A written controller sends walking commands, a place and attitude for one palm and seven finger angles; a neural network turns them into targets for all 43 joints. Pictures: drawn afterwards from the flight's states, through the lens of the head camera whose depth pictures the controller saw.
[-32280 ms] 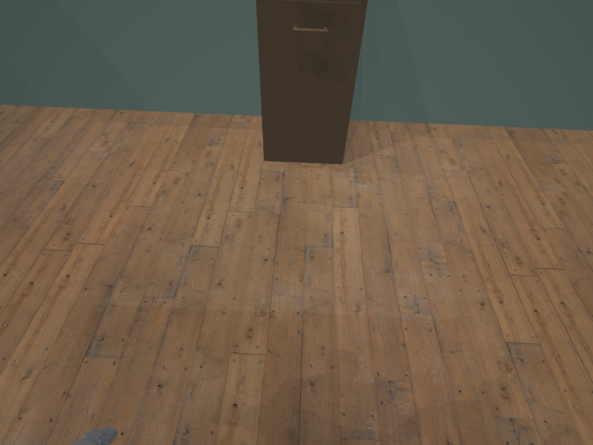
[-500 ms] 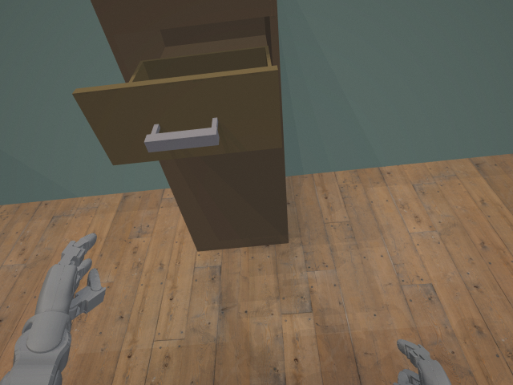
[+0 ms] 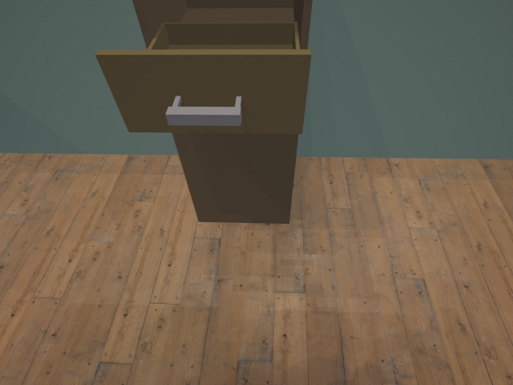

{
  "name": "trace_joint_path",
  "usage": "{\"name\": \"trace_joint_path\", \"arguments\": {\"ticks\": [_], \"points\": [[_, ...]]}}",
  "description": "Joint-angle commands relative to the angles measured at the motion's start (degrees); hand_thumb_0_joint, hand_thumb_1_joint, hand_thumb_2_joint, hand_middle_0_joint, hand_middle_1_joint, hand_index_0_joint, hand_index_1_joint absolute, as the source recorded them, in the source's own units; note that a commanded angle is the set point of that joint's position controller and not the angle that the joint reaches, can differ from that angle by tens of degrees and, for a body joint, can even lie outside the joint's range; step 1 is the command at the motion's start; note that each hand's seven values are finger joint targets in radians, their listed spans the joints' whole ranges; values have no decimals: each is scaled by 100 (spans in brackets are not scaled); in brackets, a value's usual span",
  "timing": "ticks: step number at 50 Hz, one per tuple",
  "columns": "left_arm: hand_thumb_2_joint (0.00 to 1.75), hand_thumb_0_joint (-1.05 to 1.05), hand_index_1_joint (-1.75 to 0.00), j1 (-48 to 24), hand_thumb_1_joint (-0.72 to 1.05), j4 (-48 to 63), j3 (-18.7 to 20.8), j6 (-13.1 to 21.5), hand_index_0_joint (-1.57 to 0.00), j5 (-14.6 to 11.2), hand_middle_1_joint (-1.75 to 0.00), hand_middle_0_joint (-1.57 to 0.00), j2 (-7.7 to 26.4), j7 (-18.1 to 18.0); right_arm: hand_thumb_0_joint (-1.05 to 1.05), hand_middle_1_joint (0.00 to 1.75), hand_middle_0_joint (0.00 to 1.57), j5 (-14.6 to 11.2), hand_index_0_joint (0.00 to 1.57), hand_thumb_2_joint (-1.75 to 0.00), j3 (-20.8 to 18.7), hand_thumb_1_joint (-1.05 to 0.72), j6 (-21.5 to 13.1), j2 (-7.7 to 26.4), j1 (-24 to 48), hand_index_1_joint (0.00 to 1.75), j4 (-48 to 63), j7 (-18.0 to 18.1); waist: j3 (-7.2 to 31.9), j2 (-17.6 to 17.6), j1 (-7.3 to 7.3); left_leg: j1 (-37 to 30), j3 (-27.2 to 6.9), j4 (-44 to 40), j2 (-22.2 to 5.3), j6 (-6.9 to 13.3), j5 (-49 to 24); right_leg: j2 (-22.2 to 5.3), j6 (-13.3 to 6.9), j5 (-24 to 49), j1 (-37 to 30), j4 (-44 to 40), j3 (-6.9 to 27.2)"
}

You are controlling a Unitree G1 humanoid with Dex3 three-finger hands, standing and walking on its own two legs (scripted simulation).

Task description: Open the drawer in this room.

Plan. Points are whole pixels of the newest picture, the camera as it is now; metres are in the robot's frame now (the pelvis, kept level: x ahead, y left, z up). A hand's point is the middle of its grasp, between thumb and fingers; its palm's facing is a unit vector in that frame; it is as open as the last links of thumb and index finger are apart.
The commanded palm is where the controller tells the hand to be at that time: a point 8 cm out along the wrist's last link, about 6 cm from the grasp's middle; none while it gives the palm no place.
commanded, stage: let the arm hang, fingers relaxed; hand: left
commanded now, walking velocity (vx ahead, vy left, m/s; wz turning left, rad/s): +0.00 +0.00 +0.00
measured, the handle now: (206, 108) +0.57 +0.14 +0.12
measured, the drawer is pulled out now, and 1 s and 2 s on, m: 0.30 0.30 0.30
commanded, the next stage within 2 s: look to check the result in 0.44 s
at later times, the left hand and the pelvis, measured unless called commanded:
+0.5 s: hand out of the picture +0.05 +0.18 -0.17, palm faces +0.00 -0.97 -0.23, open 7.3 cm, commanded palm none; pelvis +0.01 +0.00 +0.00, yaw -1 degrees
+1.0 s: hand out of the picture +0.04 +0.18 -0.17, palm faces +0.01 -0.98 -0.20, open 7.4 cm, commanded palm none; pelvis +0.03 +0.00 +0.00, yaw -1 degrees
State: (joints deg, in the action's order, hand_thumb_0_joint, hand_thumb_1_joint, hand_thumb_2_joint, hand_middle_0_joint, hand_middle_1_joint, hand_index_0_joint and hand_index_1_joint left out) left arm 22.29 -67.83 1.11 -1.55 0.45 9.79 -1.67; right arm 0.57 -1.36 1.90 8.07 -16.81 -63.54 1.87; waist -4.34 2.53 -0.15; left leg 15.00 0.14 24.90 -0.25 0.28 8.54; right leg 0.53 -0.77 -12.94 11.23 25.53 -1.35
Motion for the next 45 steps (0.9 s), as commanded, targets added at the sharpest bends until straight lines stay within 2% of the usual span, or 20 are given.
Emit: {"name": "trace_joint_path", "arguments": {"ticks": [1,4,6,10,11,14,16,18,21,23,26,28,31,35,36,37,45], "points": [[90,0,-30,21,90,310,78,140,-20,33,-30,-20,587,-41,0,30,20,19,20,-90,-110,-90,-51,601,-297,30,194,4,-221,-484,89,-281,-399,-492,-450,143,927,-505,-190,-1193,771,-918,610],[90,0,-30,-93,90,363,91,129,-20,36,-30,-20,547,-48,0,30,20,49,20,-90,-90,-90,-51,508,-328,30,146,-7,-342,-373,117,-171,-398,-484,-438,121,994,-533,-189,-1291,865,-912,646],[90,0,-30,-126,90,403,113,144,-20,37,-30,-20,560,-55,0,30,20,45,20,-90,-87,-90,-67,490,-308,30,142,-11,-279,-446,91,-191,-354,-429,-422,121,826,-545,-193,-1202,793,-929,662],[90,0,-30,-329,90,471,126,157,-20,29,-30,-20,558,-45,0,30,20,67,20,-90,-64,-90,-114,463,-258,30,134,-13,-333,-227,88,-119,-391,-495,-433,105,625,-560,-202,-855,665,-809,642],[90,0,-30,-328,90,490,137,162,-20,26,-30,-20,566,-52,0,30,20,59,20,-90,-66,-90,-116,463,-260,30,158,-10,-267,-297,66,-117,-374,-482,-460,111,569,-545,-197,-797,571,-810,619],[90,0,-30,-453,90,518,142,169,-20,14,-30,-20,571,-44,0,30,20,68,20,-90,-56,-90,-143,467,-206,30,145,-2,-214,-32,63,-113,-396,-492,-475,94,324,-552,-201,-434,412,-721,629],[90,0,-30,-501,90,547,152,184,-20,11,-30,-20,595,-44,0,30,20,52,20,-90,-58,-90,-163,501,-211,30,161,8,-59,-96,47,-157,-402,-495,-522,101,135,-532,-194,-166,213,-684,574],[90,0,-30,-568,90,556,145,182,-20,5,-30,-20,595,-39,0,30,20,60,20,-90,-58,-90,-170,525,-157,30,147,11,-48,29,53,-196,-420,-499,-536,89,42,-549,-186,-5,188,-651,572],[90,0,-30,-617,90,570,147,187,-20,-1,-30,-20,614,-43,0,30,20,45,20,-90,-65,-90,-165,539,-155,30,143,17,21,-202,51,-262,-407,-496,-550,92,2,-528,-183,45,97,-686,550],[90,0,-30,-666,90,572,149,181,-20,-1,-30,-20,630,-39,0,30,20,51,20,-90,-63,-90,-167,548,-163,30,118,16,49,-90,73,-276,-422,-517,-553,84,-9,-552,-179,46,83,-679,555],[90,0,-30,-634,90,568,142,195,-20,-5,-30,-20,633,-46,0,30,20,29,20,-90,-67,-90,-164,568,-133,30,118,22,147,-253,72,-427,-373,-451,-553,90,-149,-552,-178,171,61,-713,552],[90,0,-30,-662,90,551,136,198,-20,-5,-30,-20,632,-50,0,30,20,40,20,-90,-69,-90,-164,582,-137,30,98,24,211,-173,101,-497,-361,-419,-556,76,-302,-574,-172,382,25,-668,559],[90,0,-30,-608,90,534,132,196,-20,-6,-30,-20,612,-60,0,30,20,22,20,-90,-73,-90,-143,554,-84,30,97,29,143,-254,87,-524,-337,-427,-564,81,-195,-551,-163,257,69,-746,554],[90,0,-30,-609,90,495,112,189,-20,-3,-30,-20,594,-55,0,30,20,30,20,-90,-72,-90,-139,587,-29,30,86,33,122,-126,115,-555,-360,-446,-573,77,-149,-555,-158,242,117,-731,590],[90,0,-30,-562,90,492,120,196,-20,-2,-30,-20,597,-60,0,30,20,17,20,-90,-75,-90,-138,572,-14,30,96,34,112,-257,90,-568,-333,-447,-581,85,-153,-549,-154,238,95,-773,565],[90,0,-30,-576,90,473,103,192,-20,2,-30,-20,582,-58,0,30,20,28,20,-90,-72,-90,-139,593,23,30,88,33,75,-170,108,-576,-342,-431,-564,75,-191,-564,-151,303,139,-744,581],[90,0,-30,-549,90,441,100,197,-20,8,-30,-20,575,-53,0,30,20,24,20,-90,-75,-90,-158,631,145,30,98,42,170,-153,101,-669,-364,-452,-592,89,-296,-575,-129,456,69,-719,585]]}}
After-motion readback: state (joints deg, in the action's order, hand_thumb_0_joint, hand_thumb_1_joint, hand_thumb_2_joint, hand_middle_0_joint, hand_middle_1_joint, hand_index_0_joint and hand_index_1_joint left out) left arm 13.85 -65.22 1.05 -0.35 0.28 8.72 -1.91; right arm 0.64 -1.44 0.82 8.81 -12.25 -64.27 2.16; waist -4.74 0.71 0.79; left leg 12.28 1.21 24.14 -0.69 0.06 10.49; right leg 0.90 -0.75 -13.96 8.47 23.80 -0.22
